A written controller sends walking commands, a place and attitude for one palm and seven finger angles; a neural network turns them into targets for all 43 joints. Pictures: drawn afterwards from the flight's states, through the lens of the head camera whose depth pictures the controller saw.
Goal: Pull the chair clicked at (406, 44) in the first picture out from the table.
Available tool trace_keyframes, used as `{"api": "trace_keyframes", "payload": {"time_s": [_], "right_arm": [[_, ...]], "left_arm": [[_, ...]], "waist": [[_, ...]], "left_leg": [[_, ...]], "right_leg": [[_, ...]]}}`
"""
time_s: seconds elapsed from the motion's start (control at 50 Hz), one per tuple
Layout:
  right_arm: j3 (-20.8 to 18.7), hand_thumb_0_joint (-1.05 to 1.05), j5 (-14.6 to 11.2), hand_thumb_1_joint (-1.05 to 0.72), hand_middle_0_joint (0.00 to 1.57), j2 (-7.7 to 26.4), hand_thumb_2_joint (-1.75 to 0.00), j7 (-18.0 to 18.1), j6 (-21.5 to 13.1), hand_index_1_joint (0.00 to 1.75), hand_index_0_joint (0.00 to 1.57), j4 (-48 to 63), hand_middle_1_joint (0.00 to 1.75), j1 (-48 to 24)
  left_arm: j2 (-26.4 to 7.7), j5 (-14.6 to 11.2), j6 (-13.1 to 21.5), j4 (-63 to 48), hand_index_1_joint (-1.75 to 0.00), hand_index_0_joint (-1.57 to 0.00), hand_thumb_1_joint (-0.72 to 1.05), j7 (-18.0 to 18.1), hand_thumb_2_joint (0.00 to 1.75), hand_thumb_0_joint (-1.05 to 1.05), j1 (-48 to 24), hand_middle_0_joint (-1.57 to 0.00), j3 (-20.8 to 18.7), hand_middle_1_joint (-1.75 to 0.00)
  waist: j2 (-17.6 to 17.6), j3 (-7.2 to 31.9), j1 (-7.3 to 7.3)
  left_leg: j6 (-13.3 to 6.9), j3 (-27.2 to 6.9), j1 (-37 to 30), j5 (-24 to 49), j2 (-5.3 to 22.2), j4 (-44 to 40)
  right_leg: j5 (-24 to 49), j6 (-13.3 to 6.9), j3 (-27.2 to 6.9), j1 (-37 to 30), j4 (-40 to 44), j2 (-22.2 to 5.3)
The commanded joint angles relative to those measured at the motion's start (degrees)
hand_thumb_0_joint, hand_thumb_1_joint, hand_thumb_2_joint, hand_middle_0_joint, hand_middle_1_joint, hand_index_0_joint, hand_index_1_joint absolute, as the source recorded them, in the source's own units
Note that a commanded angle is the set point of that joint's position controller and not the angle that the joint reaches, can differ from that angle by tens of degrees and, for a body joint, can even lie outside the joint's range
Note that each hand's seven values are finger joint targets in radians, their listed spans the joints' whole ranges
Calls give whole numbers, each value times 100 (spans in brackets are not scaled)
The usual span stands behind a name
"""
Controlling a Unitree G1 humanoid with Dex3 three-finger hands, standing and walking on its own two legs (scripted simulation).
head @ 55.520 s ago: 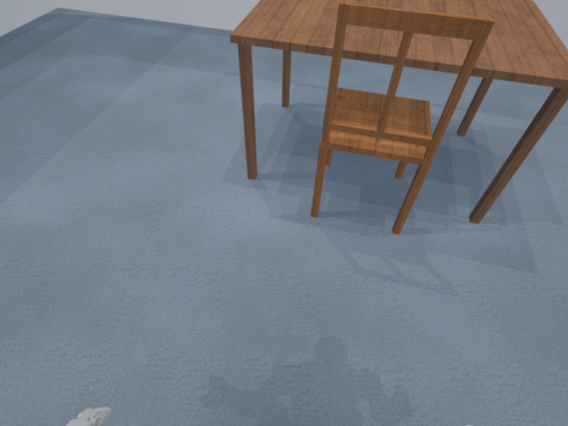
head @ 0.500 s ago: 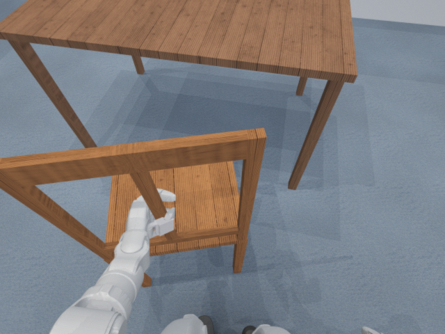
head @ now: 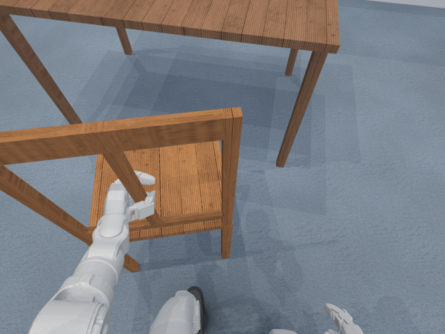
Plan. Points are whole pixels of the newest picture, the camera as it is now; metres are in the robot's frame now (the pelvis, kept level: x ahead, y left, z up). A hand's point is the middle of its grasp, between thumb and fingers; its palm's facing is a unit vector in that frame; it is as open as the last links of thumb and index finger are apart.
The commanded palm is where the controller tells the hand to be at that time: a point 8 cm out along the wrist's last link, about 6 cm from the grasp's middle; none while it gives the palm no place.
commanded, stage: step backward, pulling the chair out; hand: left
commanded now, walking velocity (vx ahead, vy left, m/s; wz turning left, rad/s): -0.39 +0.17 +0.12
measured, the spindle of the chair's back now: (138, 194) +0.37 +0.20 -0.06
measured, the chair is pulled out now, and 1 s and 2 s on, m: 0.42 0.61 0.66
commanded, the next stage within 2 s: stop walking, hand still on the chair in 0.80 s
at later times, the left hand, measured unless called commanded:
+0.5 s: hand (151, 242) +0.27 +0.15 -0.06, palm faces +0.08 -0.98 -0.19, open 5.7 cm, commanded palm +0.25 +0.20 -0.06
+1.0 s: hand (137, 312) +0.15 +0.16 -0.06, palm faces +0.01 -0.99 -0.16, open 5.7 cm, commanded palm +0.14 +0.21 -0.04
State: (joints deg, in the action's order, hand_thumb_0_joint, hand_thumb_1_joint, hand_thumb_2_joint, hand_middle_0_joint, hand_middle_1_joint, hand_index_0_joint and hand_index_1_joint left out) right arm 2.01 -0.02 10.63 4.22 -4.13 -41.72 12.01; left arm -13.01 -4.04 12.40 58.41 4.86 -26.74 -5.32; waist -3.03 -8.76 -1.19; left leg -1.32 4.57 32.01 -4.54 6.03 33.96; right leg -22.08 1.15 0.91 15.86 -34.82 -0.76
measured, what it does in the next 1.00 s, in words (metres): walks backwards: left foot, then left foot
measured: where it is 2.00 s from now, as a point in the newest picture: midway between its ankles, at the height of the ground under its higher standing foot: outside the picture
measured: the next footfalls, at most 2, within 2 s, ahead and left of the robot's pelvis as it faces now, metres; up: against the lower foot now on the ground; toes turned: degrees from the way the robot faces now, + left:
left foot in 0.24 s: +0.04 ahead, +0.13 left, +0.00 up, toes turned +1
left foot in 0.82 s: -0.16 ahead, +0.18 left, +0.00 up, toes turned +6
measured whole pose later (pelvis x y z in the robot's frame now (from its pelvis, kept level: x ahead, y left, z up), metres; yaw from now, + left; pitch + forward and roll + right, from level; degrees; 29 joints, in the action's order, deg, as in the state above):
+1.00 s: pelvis -0.17 +0.02 +0.01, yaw +4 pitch +1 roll -1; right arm -0.2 -0.8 12.2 4.8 -0.6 -40.7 13.5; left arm -7.8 -2.3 8.4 55.4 3.7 -23.9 1.1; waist -1.3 -8.4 -2.1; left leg 3.1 0.3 15.6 -19.4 4.6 34.6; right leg -12.4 0.3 2.4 19.7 -31.8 -1.1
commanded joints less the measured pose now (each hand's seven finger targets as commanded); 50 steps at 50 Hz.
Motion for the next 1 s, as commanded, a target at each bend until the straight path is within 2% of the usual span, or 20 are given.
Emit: {"api": "trace_keyframes", "payload": {"time_s": [0.0,0.02,0.06,0.16,0.24,0.28,0.32,0.36,0.46,0.5,0.52,0.54,0.6,0.68,0.74,0.8,0.84,0.9,0.96,0.98], "right_arm": [[-576,0,-110,-90,20,1165,-90,163,-65,30,20,399,30,258],[-589,0,-178,-90,20,1168,-90,202,8,30,20,426,30,81],[-482,0,-96,-90,20,1134,-90,252,55,30,20,350,30,-196],[-468,0,-221,-90,20,1277,-90,376,132,30,20,83,30,-52],[-627,0,-231,-90,20,1448,-90,333,329,30,20,181,30,429],[-593,0,-54,-90,20,1318,-90,211,353,30,20,343,30,324],[-624,0,24,-90,20,1260,-90,66,338,30,20,427,30,298],[-658,0,-27,-90,20,1282,-90,11,298,30,20,447,30,492],[-587,0,-58,-90,20,1259,-90,59,264,30,20,634,30,296],[-621,0,-211,-90,20,1076,-90,137,248,30,20,727,30,241],[-644,0,-232,-90,20,1200,-90,171,230,30,20,716,30,-68],[-559,0,-140,-90,20,1102,-90,205,196,30,20,583,30,-194],[-371,0,-111,-90,20,976,-90,226,186,30,20,302,30,-94],[-364,0,-169,-90,20,1048,-90,337,190,30,20,224,30,79],[-368,0,-154,-90,20,1068,-90,443,172,30,20,85,30,366],[-546,0,-144,-90,20,1340,-90,400,218,30,20,192,30,469],[-462,0,57,-90,20,1060,-90,310,244,30,20,376,30,140],[-579,0,-39,-90,20,1092,-90,110,219,30,20,566,30,388],[-485,0,-107,-90,20,1002,-90,113,157,30,20,748,30,283],[-522,0,-170,-90,20,1019,-90,144,176,30,20,753,30,371]], "left_arm": [[-1211,282,438,-890,-145,-50,90,-5,90,0,-924,-50,-200,-145],[-1415,256,431,-881,-145,-50,90,57,90,0,-1208,-50,-276,-145],[-1189,361,335,-965,-145,-50,90,93,90,0,-1314,-50,-135,-145],[-1194,321,58,-552,-145,-50,90,196,90,0,-1235,-50,-150,-145],[-672,258,94,-684,-145,-50,90,71,90,0,-1572,-50,289,-145],[-374,286,182,-1005,-145,-50,90,-8,90,0,-1600,-50,447,-145],[-392,317,197,-967,-145,-50,90,16,90,0,-1261,-50,346,-145],[-502,258,224,-971,-145,-50,90,5,90,0,-855,-50,218,-145],[-912,274,235,-1121,-145,-50,90,-60,90,0,-650,-50,-33,-145],[-1098,235,243,-1172,-145,-50,90,-18,90,0,-913,-50,-25,-145],[-1174,210,182,-1046,-145,-50,90,56,90,0,-1017,-50,-79,-145],[-951,250,125,-946,-145,-50,90,103,90,0,-1124,-50,43,-145],[-892,316,74,-752,-145,-50,90,166,90,0,-1270,-50,-24,-145],[-613,246,-57,-502,-145,-50,90,165,90,0,-1192,-50,189,-145],[-296,237,-72,-424,-145,-50,90,115,90,0,-1275,-50,446,-145],[27,216,49,-529,-145,-50,90,-34,90,0,-1699,-50,689,-145],[192,263,209,-981,-145,-50,90,-113,90,0,-2179,-50,809,-145],[-4,296,253,-1839,-145,-50,90,-104,90,0,-1730,-50,698,-145],[-68,361,53,-1934,-145,-50,90,-133,90,0,-1211,-50,712,-145],[-208,278,-46,-1897,-145,-50,90,-81,90,0,-1026,-50,552,-145]], "waist": [[1118,2285,-81],[2281,2047,-109],[1028,2124,14],[1151,2011,22],[709,2474,-55],[-1005,2824,-88],[-1347,2742,-14],[-1153,2859,-51],[-895,2326,9],[1387,2415,-111],[1505,2247,69],[920,2298,97],[936,2548,-19],[1546,2357,110],[1504,2498,-1],[66,2323,52],[-1331,2136,-16],[-620,2249,15],[-326,2145,-57],[416,2429,-85]], "left_leg": [[248,-366,-1843,-1137,-166,694],[362,-433,-1247,-1793,-452,1553],[352,-928,-305,-2225,-503,2180],[359,-808,-681,-1255,-414,111],[-59,-966,-2652,2936,280,-550],[-513,-1826,-3524,4437,773,-484],[-641,-1957,-3575,4159,956,-566],[-678,-1824,-3821,4327,927,-347],[-348,-1425,-1790,1258,598,-278],[294,-498,-867,-1669,-452,939],[400,-792,-664,-2614,-697,2265],[412,-1164,-491,-2632,-604,2851],[460,-1224,-477,-2395,-524,2457],[386,-820,-938,-2423,-494,1097],[347,-366,-1772,-1098,-390,-931],[-128,-952,-2622,1549,724,-1239],[-511,-1432,-2470,2502,1074,-967],[-438,-1399,-2987,3351,1057,-223],[-6,-889,-2141,1132,503,-297],[153,-680,-2052,392,340,-370]], "right_leg": [[1943,-409,-675,-129,1566,-914],[2727,-715,-1520,65,1496,-1743],[4791,-983,-1451,-849,952,-2131],[5854,-536,-842,-1693,353,-1691],[3465,-8,-156,-411,15,-584],[577,-9,-87,611,-626,-241],[-834,-130,-138,1037,-866,-122],[-330,-75,-97,915,-474,-5],[1269,-77,-172,-617,1014,-109],[2320,-587,-1675,-864,1619,-1545],[2371,-1006,-2241,-306,1846,-2278],[2738,-1244,-2133,-380,1664,-2484],[4144,-989,-1124,-1047,913,-1994],[3865,-832,-923,-1064,988,-1863],[3061,-510,-613,-802,685,-1490],[1717,35,29,228,-369,-408],[170,5,131,595,-1013,-348],[826,-110,-2,123,128,-205],[2433,-146,-159,-973,945,-422],[2391,-228,-378,-1241,818,-493]]}}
